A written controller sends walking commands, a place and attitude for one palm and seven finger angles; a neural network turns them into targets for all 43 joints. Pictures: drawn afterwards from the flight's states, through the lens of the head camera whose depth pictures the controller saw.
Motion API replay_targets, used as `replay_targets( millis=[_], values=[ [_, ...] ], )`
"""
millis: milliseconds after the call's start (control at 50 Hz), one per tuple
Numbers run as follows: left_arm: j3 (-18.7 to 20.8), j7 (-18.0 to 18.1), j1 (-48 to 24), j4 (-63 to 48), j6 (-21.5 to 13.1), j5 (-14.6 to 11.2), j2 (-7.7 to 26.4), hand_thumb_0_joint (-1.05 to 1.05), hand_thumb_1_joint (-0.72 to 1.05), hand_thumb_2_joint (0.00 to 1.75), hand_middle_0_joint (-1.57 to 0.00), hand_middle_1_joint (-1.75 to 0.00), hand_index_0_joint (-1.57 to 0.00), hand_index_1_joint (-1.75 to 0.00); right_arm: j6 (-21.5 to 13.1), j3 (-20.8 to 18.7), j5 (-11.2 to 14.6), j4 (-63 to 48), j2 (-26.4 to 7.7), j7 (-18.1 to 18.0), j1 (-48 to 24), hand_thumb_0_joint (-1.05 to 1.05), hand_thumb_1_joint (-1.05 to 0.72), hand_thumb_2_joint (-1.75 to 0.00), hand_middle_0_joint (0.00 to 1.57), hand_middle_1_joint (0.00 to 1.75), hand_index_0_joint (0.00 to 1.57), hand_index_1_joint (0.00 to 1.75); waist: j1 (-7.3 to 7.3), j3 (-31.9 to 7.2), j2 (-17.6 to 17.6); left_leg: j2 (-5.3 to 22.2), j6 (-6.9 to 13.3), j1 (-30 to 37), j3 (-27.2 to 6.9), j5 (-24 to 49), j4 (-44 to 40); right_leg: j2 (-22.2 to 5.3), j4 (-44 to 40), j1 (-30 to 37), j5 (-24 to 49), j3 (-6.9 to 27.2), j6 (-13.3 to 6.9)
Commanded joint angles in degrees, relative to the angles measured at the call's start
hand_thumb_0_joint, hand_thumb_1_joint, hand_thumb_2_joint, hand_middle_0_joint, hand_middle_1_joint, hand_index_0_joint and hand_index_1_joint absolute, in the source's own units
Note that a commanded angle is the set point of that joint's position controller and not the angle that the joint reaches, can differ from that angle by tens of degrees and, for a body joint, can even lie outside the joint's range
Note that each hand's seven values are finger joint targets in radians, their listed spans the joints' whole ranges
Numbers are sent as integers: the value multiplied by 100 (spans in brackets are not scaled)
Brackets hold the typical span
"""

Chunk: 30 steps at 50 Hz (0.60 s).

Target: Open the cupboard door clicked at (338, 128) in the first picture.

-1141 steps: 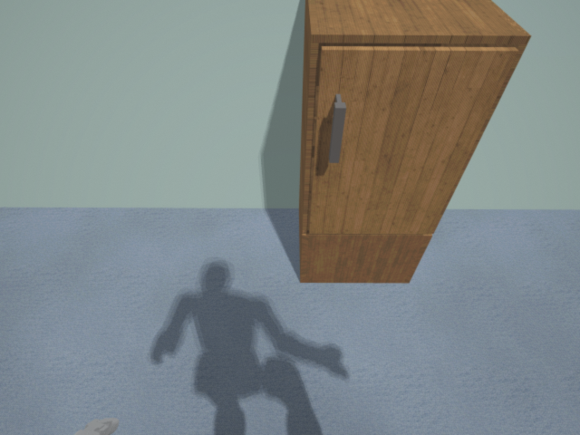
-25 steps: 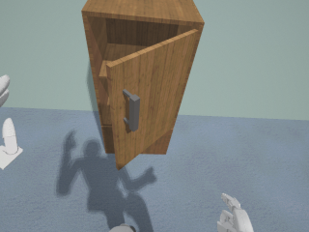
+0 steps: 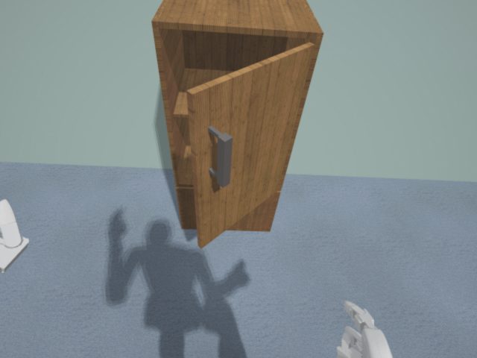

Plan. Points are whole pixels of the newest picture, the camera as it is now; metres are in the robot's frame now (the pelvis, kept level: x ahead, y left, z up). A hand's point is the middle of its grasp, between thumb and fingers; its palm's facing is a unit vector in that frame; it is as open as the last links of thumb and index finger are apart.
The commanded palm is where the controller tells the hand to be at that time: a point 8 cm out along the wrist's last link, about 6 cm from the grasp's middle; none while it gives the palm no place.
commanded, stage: stop stepping back and stand still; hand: left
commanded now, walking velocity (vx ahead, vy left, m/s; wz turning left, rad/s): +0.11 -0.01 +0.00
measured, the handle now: (218, 157) +0.54 +0.07 +0.01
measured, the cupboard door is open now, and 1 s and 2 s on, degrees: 43 43 43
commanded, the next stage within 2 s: let the arm hang, fingers relaxed in 0.16 s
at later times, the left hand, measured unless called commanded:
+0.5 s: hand out of the picture +0.10 +0.18 -0.14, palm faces +0.02 -0.98 -0.21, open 7.4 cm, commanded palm none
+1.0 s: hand out of the picture -0.04 +0.17 -0.16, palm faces +0.11 -0.97 -0.20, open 7.3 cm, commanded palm none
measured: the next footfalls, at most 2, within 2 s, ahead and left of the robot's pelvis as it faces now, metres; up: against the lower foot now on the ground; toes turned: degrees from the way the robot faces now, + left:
none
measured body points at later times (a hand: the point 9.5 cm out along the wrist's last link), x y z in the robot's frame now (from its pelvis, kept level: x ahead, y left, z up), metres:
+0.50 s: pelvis -0.02 +0.00 -0.01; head +0.00 -0.01 +0.44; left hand +0.10 +0.23 -0.13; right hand +0.10 -0.25 -0.14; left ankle +0.02 +0.11 -0.73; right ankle +0.00 -0.11 -0.73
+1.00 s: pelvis -0.02 +0.00 +0.01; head +0.00 -0.01 +0.46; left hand -0.05 +0.22 -0.15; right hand -0.03 -0.21 -0.16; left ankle +0.02 +0.11 -0.73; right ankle +0.00 -0.11 -0.73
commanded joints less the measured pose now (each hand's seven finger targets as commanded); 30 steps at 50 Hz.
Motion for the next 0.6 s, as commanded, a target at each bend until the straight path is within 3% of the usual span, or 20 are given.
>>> replay_targets(
  millis=[0,20,60,80,100,140,180,220,240,260,280,320,340,380,420,460,480,520,540,580],
  values=[
    [660,92,154,-1176,-381,-30,900,0,90,90,-20,-30,-20,-30,-223,-272,25,-841,-919,14,-450,0,-90,-90,20,30,20,30,79,-323,1346,927,374,-537,-832,-195,-1171,85,-673,646,261,-108,-39],
    [700,94,264,-1097,-363,-51,903,0,90,90,-20,-30,-20,-30,-172,-299,35,-881,-891,12,-450,0,-90,-90,20,30,20,30,85,-335,860,648,255,-682,-591,-714,-912,-3,-987,697,185,169,-138],
    [761,89,419,-891,-299,-113,967,0,90,90,-20,-30,-20,-30,-33,-343,26,-915,-840,-3,-399,0,-90,-90,20,30,20,30,34,-251,-166,78,43,-763,-156,-840,415,-811,-1847,69,-761,1747,-615],
    [640,108,217,-932,-286,-122,930,0,90,90,-20,-30,-20,-30,17,-315,44,-875,-770,1,-409,0,-90,-90,20,30,20,30,25,-186,-488,-22,6,-951,-176,-704,1101,-1284,-2147,16,-969,2265,-863],
    [582,137,-15,-876,-304,-83,902,0,90,90,-20,-30,-20,-30,31,-295,42,-838,-787,-3,-425,0,-90,-90,20,30,20,30,21,-102,-418,3,8,-1084,-267,-703,1497,-1489,-2147,19,-651,2361,-1001],
    [502,158,-352,-795,-359,-20,878,0,90,90,-20,-30,-20,-30,16,-238,24,-771,-782,-30,-416,0,-90,-90,20,30,20,30,-6,-101,-136,128,61,-695,-350,-657,828,-1390,-1748,-11,238,1664,-905],
    [436,163,-476,-754,-376,-22,849,0,90,90,-20,-30,-20,-30,-22,-232,27,-762,-806,-107,-459,0,-90,-90,20,30,20,30,-17,-191,137,45,125,266,-278,18,-413,-875,-1325,-236,428,1000,-491],
    [383,133,-577,-987,-418,-40,823,0,90,90,-20,-30,-20,-30,-54,-329,44,-886,-996,-137,-561,0,-90,-90,20,30,20,30,97,-304,680,555,307,577,-918,809,-873,-269,-775,-159,897,531,-113],
    [-1952,-730,-389,3481,574,513,-639,0,90,90,-20,-30,-20,-30,-125,-568,-28,528,-1794,412,-483,0,-90,-90,20,30,20,30,-171,-140,1205,796,476,-162,-1434,2267,-105,-422,596,-888,1586,-42,-8],
    [-1853,-798,-342,3623,1000,433,-874,0,90,90,-20,-30,-20,-30,224,-554,-11,471,-1362,378,-132,0,-90,-90,20,30,20,30,-22,-362,1398,913,693,-56,-1468,3688,-526,-204,962,-709,453,29,21],
    [-1963,-794,-604,3736,1119,371,-1017,0,90,90,-20,-30,-20,-30,331,-474,-95,484,-1322,328,-28,0,-90,-90,20,30,20,30,-109,-407,1182,1361,976,-61,-2028,3750,-838,0,1724,-1092,-962,141,67],
    [-2025,-785,-1022,4252,1086,360,-977,0,90,90,-20,-30,-20,-30,466,-397,-261,394,-1310,256,73,0,-90,-90,20,30,20,30,-48,-531,244,1565,1382,383,-2492,4270,-751,-67,2124,-1403,-1212,522,57],
    [-2047,-782,-1117,4660,1054,353,-932,0,90,90,-20,-30,-20,-30,526,-394,-279,429,-1314,252,-12,0,-90,-90,20,30,20,30,42,-681,-13,1502,1379,688,-2239,4526,-615,-84,1821,-1342,-1040,500,64],
    [-2105,-769,-1266,5484,1057,318,-787,0,90,90,-20,-30,-20,-30,649,-369,-217,561,-1317,251,-181,0,-90,-90,20,30,20,30,163,-758,379,1191,1098,542,-1660,4167,-675,-67,885,-582,-427,366,74],
    [-2134,-765,-1061,6360,1038,315,-550,0,90,90,-20,-30,-20,-30,750,-284,-110,780,-1108,273,-415,0,-90,-90,20,30,20,30,355,-715,661,623,592,-220,-1194,2254,-592,-137,-559,676,901,604,29],
    [-2203,-768,-1275,6956,980,331,-140,0,90,90,-20,-30,-20,-30,837,-227,-27,1000,-782,340,-184,0,-90,-90,20,30,20,30,77,-231,86,-116,86,-311,-637,-169,-395,-1101,-1570,162,884,1637,-388],
    [-2261,-789,-1554,7214,970,306,-165,0,90,90,-20,-30,-20,-30,908,-237,-54,1230,-734,331,-90,0,-90,-90,20,30,20,30,-55,-181,-44,-210,43,120,-485,-352,-188,-1182,-1856,-413,149,1759,-554],
    [-2316,-764,-1782,7678,953,265,-411,0,90,90,-20,-30,-20,-30,946,-217,-84,1631,-631,277,85,0,-90,-90,20,30,20,30,-95,59,-124,-145,51,413,-515,184,-150,-938,-2022,-671,64,1566,-587],
    [-2213,-738,-1691,7760,935,294,-709,0,90,90,-20,-30,-20,-30,939,-253,-131,1750,-550,257,195,0,-90,-90,20,30,20,30,-91,-45,362,-64,61,509,-573,354,-291,-877,-1934,-554,268,1403,-565],
    [-2271,-719,-1634,8085,944,248,-740,0,90,90,-20,-30,-20,-30,938,-224,-106,1990,-483,241,335,0,-90,-90,20,30,20,30,-80,-195,746,72,86,603,-730,643,-570,-660,-1748,-280,482,1102,-429]
  ],
)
